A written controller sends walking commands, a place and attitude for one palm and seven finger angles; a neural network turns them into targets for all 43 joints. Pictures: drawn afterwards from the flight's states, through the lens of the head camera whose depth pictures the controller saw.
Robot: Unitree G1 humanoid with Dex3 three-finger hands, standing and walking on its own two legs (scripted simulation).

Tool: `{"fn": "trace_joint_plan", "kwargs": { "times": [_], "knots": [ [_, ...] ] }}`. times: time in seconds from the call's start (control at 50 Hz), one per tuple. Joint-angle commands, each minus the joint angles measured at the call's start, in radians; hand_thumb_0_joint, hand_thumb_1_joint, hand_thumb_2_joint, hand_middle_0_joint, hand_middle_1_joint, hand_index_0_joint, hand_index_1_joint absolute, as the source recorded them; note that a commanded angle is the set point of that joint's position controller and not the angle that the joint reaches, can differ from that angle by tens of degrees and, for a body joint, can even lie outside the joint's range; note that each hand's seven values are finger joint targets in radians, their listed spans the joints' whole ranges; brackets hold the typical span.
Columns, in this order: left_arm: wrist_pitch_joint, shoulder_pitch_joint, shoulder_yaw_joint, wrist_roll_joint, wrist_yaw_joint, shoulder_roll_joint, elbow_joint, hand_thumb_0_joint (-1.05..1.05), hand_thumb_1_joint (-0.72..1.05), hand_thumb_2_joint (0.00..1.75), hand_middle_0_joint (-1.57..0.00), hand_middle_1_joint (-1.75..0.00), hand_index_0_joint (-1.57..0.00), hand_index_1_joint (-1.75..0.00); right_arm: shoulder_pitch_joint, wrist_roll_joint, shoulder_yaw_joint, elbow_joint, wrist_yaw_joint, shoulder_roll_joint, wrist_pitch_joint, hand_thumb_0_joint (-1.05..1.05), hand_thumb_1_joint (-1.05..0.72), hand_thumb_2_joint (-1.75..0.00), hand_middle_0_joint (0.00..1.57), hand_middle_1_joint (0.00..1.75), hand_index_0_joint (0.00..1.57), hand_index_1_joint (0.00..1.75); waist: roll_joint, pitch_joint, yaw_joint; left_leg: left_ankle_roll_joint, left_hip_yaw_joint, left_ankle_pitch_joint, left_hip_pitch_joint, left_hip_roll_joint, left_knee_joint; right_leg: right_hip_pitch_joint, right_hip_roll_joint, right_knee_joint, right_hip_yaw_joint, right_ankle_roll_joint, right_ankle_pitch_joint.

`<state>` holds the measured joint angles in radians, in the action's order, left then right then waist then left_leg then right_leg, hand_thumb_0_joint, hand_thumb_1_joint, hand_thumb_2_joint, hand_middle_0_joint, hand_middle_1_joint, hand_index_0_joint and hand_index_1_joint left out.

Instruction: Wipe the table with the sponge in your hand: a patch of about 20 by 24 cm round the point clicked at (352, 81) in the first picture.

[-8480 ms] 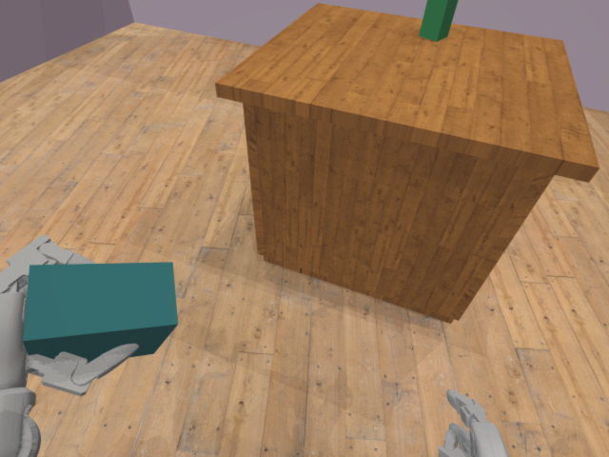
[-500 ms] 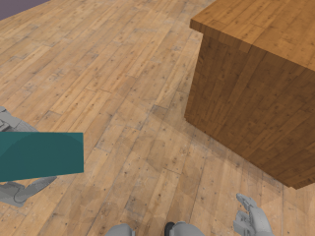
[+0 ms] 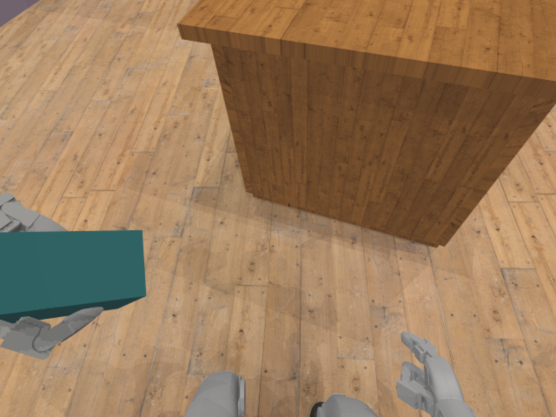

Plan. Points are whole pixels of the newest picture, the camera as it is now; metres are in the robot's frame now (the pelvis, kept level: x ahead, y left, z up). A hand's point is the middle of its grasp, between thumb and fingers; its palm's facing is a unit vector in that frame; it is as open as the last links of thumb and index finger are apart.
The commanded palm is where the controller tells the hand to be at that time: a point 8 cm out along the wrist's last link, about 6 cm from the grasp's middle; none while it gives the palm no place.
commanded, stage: turn to face it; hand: left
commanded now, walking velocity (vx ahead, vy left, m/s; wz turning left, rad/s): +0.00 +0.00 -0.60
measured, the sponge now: (87, 277) +0.24 +0.20 +0.16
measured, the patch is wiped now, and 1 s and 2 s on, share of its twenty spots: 0.00 0.00 0.00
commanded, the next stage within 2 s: take the last steps up to it in 1.14 s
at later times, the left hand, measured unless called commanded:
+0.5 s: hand (83, 311) +0.20 +0.17 +0.18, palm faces +0.19 -0.86 -0.47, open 10.0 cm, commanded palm +0.16 +0.21 +0.19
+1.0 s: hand (202, 337) +0.18 +0.07 +0.18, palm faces -0.10 -0.86 -0.51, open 10.0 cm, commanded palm +0.15 +0.12 +0.19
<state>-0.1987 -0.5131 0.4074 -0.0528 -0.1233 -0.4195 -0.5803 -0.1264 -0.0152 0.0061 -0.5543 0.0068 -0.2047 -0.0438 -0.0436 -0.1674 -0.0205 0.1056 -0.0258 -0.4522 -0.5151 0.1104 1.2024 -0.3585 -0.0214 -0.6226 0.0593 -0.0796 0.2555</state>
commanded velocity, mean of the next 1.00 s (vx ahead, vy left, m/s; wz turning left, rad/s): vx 0.00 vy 0.00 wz -0.55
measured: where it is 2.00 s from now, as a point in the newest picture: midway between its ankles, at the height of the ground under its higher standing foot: outside the picture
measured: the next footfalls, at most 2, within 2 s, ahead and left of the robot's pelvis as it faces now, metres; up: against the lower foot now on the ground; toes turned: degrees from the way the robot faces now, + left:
left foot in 0.36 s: -0.01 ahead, +0.15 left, +0.00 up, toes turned -6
right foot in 0.60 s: -0.05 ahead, -0.16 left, +0.00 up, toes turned -25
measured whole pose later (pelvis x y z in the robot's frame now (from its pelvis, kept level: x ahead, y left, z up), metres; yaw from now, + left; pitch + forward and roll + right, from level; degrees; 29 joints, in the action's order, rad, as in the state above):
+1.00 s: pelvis -0.14 -0.03 +0.00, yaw -33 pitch +0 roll +2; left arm -0.20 -0.51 0.44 -0.03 -0.13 -0.44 -0.57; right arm -0.18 -0.01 -0.04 -0.55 -0.03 -0.25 -0.05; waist 0.06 -0.09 0.01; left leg 0.02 -0.12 -0.29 -0.26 0.05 0.57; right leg -0.49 -0.08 -0.77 -0.06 -0.01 0.33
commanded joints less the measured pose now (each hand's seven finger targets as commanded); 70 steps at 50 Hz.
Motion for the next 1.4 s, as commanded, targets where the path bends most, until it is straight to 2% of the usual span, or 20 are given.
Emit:
{"fn": "trace_joint_plan", "kwargs": {
  "times": [0.0, 0.28, 0.34, 0.38, 0.46, 0.54, 0.56, 0.6, 0.62, 0.68, 0.86, 0.9, 0.92, 0.96, 1.02, 1.14, 1.16, 1.2, 1.28, 1.38],
  "knots": [
    [-0.049, -0.056, 0.173, -0.023, -0.040, -0.160, -0.150, 0.00, 0.10, 1.30, -1.20, -1.60, -1.20, -1.60, 0.061, -0.001, -0.046, 0.151, -0.020, -0.083, 0.014, 0.00, -0.90, -0.90, 0.20, 0.30, 0.20, 0.30, 0.136, 0.339, 0.032, 0.001, 0.039, 0.036, -0.070, -0.006, -0.037, 0.296, 0.268, 0.232, -0.333, -0.077, -0.450],
    [-0.035, 0.091, 0.077, 0.011, -0.035, -0.147, -0.168, 0.00, 0.10, 1.30, -1.20, -1.60, -1.20, -1.60, 0.019, 0.005, -0.057, 0.171, -0.017, -0.124, -0.017, 0.00, -0.90, -0.90, 0.20, 0.30, 0.20, 0.30, 0.130, 0.317, 0.052, -0.075, -0.029, -0.009, 0.327, -0.091, -0.686, 0.038, 0.180, 0.380, -0.497, -0.017, 0.078],
    [-0.063, 0.133, 0.085, 0.011, -0.015, -0.148, -0.200, 0.00, 0.10, 1.30, -1.20, -1.60, -1.20, -1.60, 0.031, 0.017, -0.068, 0.195, -0.024, -0.152, -0.002, 0.00, -0.90, -0.90, 0.20, 0.30, 0.20, 0.30, -0.137, 0.244, 0.041, -0.198, 0.178, 0.025, 0.508, 0.195, -0.935, -0.240, -0.019, 0.053, -0.298, 0.096, 0.171],
    [-0.057, 0.139, 0.122, 0.031, -0.014, -0.175, -0.208, 0.00, 0.10, 1.30, -1.20, -1.60, -1.20, -1.60, 0.044, 0.000, -0.065, 0.205, -0.032, -0.103, 0.027, 0.00, -0.90, -0.90, 0.20, 0.30, 0.20, 0.30, -0.237, 0.218, 0.058, -0.286, 0.179, 0.114, 0.238, 0.368, -0.979, -0.172, -0.013, -0.517, -0.114, 0.128, 0.197],
    [-0.047, 0.129, 0.018, 0.017, -0.010, -0.073, -0.133, 0.00, 0.10, 1.30, -1.20, -1.60, -1.20, -1.60, -0.008, -0.017, -0.056, 0.179, -0.016, -0.124, 0.072, 0.00, -0.90, -0.90, 0.20, 0.30, 0.20, 0.30, -0.200, 0.113, 0.048, -0.189, -0.080, 0.429, 0.249, 0.287, -0.818, -0.150, 0.063, -0.301, -0.024, 0.136, 0.231],
    [-0.034, 0.240, 0.017, 0.032, -0.021, -0.100, -0.141, 0.00, 0.10, 1.30, -1.20, -1.60, -1.20, -1.60, -0.052, -0.008, -0.062, 0.168, -0.014, -0.151, 0.113, 0.00, -0.90, -0.90, 0.20, 0.30, 0.20, 0.30, -0.166, 0.192, 0.035, -0.113, -0.129, 0.529, 0.285, 0.225, -0.599, 0.126, -0.005, 0.060, 0.085, 0.131, 0.031],
    [-0.034, 0.265, 0.028, 0.036, -0.023, -0.118, -0.142, 0.00, 0.10, 1.30, -1.20, -1.60, -1.20, -1.60, -0.045, -0.013, -0.060, 0.169, -0.011, -0.142, 0.119, 0.00, -0.90, -0.90, 0.20, 0.30, 0.20, 0.30, -0.071, 0.217, 0.041, -0.090, -0.144, 0.457, 0.243, 0.187, -0.462, 0.207, 0.043, 0.141, 0.028, 0.102, -0.101],
    [-0.039, 0.198, 0.132, 0.027, -0.044, -0.209, -0.111, 0.00, 0.10, 1.30, -1.20, -1.60, -1.20, -1.60, 0.019, -0.010, -0.048, 0.194, -0.017, -0.106, 0.116, 0.00, -0.90, -0.90, 0.20, 0.30, 0.20, 0.30, 0.336, 0.279, 0.068, -0.013, -0.083, -0.193, -0.055, -0.028, -0.059, 0.312, 0.350, 0.225, -0.513, -0.083, -0.703],
    [-0.034, 0.170, 0.130, 0.005, -0.041, -0.217, -0.177, 0.00, 0.10, 1.30, -1.20, -1.60, -1.20, -1.60, 0.049, -0.012, -0.060, 0.187, -0.017, -0.107, 0.097, 0.00, -0.90, -0.90, 0.20, 0.30, 0.20, 0.30, 0.284, 0.313, 0.071, -0.021, 0.043, -0.171, -0.014, -0.003, 0.027, 0.251, 0.375, 0.258, -0.564, -0.085, -0.502],
    [-0.060, -0.004, 0.184, -0.016, -0.042, -0.201, -0.269, 0.00, 0.10, 1.30, -1.20, -1.60, -1.20, -1.60, 0.062, 0.004, -0.022, 0.162, -0.006, -0.068, 0.047, 0.00, -0.90, -0.90, 0.20, 0.30, 0.20, 0.30, 0.091, 0.354, 0.054, -0.014, 0.046, -0.035, -0.030, -0.011, -0.011, 0.278, 0.281, 0.203, -0.398, -0.093, -0.366],
    [-0.048, -0.054, 0.167, -0.003, -0.044, -0.149, -0.162, 0.00, 0.10, 1.30, -1.20, -1.60, -1.20, -1.60, 0.006, -0.004, -0.048, 0.150, -0.013, -0.105, 0.028, 0.00, -0.90, -0.90, 0.20, 0.30, 0.20, 0.30, 0.174, 0.336, 0.033, -0.055, -0.030, 0.063, 0.315, -0.061, -0.655, 0.053, 0.204, 0.257, -0.416, -0.040, -0.043],
    [-0.051, -0.018, 0.139, 0.001, -0.038, -0.147, -0.165, 0.00, 0.10, 1.30, -1.20, -1.60, -1.20, -1.60, -0.002, -0.006, -0.064, 0.153, -0.032, -0.131, 0.038, 0.00, -0.90, -0.90, 0.20, 0.30, 0.20, 0.30, 0.071, 0.304, 0.026, -0.113, 0.045, 0.094, 0.440, 0.050, -0.834, -0.069, 0.112, 0.138, -0.354, 0.026, 0.030],
    [-0.059, 0.020, 0.130, 0.009, -0.030, -0.137, -0.192, 0.00, 0.10, 1.30, -1.20, -1.60, -1.20, -1.60, 0.014, -0.001, -0.072, 0.172, -0.040, -0.156, 0.046, 0.00, -0.90, -0.90, 0.20, 0.30, 0.20, 0.30, -0.106, 0.260, 0.031, -0.187, 0.195, 0.185, 0.450, 0.213, -0.884, -0.180, 0.015, -0.035, -0.255, 0.075, 0.139],
    [-0.057, 0.055, 0.109, 0.033, -0.029, -0.136, -0.165, 0.00, 0.10, 1.30, -1.20, -1.60, -1.20, -1.60, 0.036, 0.004, -0.062, 0.168, -0.049, -0.120, 0.065, 0.00, -0.90, -0.90, 0.20, 0.30, 0.20, 0.30, -0.238, 0.192, 0.031, -0.292, 0.272, 0.158, 0.186, 0.371, -0.965, -0.147, 0.010, -0.526, -0.109, 0.117, 0.230],
    [-0.055, 0.130, 0.028, 0.040, -0.027, -0.094, -0.193, 0.00, 0.10, 1.30, -1.20, -1.60, -1.20, -1.60, 0.010, -0.008, -0.070, 0.149, -0.039, -0.135, 0.103, 0.00, -0.90, -0.90, 0.20, 0.30, 0.20, 0.30, -0.180, 0.155, 0.039, -0.226, 0.024, 0.383, 0.227, 0.276, -0.842, -0.149, 0.055, -0.397, -0.035, 0.133, 0.231],
    [-0.061, 0.163, 0.050, 0.040, -0.037, -0.117, -0.173, 0.00, 0.10, 1.30, -1.20, -1.60, -1.20, -1.60, -0.042, -0.004, -0.063, 0.139, -0.023, -0.137, 0.158, 0.00, -0.90, -0.90, 0.20, 0.30, 0.20, 0.30, -0.214, 0.225, 0.029, -0.126, -0.063, 0.470, 0.243, 0.194, -0.633, 0.159, 0.019, 0.121, 0.087, 0.122, 0.026],
    [-0.066, 0.167, 0.072, 0.041, -0.036, -0.139, -0.155, 0.00, 0.10, 1.30, -1.20, -1.60, -1.20, -1.60, -0.043, -0.007, -0.061, 0.138, -0.021, -0.122, 0.157, 0.00, -0.90, -0.90, 0.20, 0.30, 0.20, 0.30, -0.110, 0.243, 0.027, -0.100, -0.092, 0.377, 0.214, 0.157, -0.529, 0.204, 0.087, 0.189, 0.015, 0.092, -0.111],
    [-0.060, 0.124, 0.128, 0.025, -0.044, -0.185, -0.106, 0.00, 0.10, 1.30, -1.20, -1.60, -1.20, -1.60, -0.010, -0.012, -0.055, 0.161, -0.021, -0.088, 0.144, 0.00, -0.90, -0.90, 0.20, 0.30, 0.20, 0.30, 0.297, 0.295, 0.042, -0.034, -0.089, -0.133, -0.020, -0.036, -0.183, 0.272, 0.362, 0.241, -0.415, -0.074, -0.585],
    [-0.065, -0.028, 0.157, 0.006, -0.047, -0.166, -0.167, 0.00, 0.10, 1.30, -1.20, -1.60, -1.20, -1.60, 0.038, 0.004, -0.022, 0.117, -0.032, -0.064, 0.096, 0.00, -0.90, -0.90, 0.20, 0.30, 0.20, 0.30, 0.130, 0.327, 0.020, -0.052, 0.019, 0.002, -0.038, -0.015, -0.087, 0.263, 0.330, 0.247, -0.283, -0.094, -0.380],
    [-0.068, -0.056, 0.142, 0.018, -0.062, -0.144, -0.128, 0.00, 0.10, 1.30, -1.20, -1.60, -1.20, -1.60, 0.037, 0.010, -0.039, 0.107, -0.054, -0.089, 0.090, 0.00, -0.90, -0.90, 0.20, 0.30, 0.20, 0.30, 0.218, 0.317, 0.031, -0.086, -0.058, 0.011, 0.066, -0.045, -0.415, 0.228, 0.318, 0.331, -0.276, -0.089, -0.019]
  ]
}}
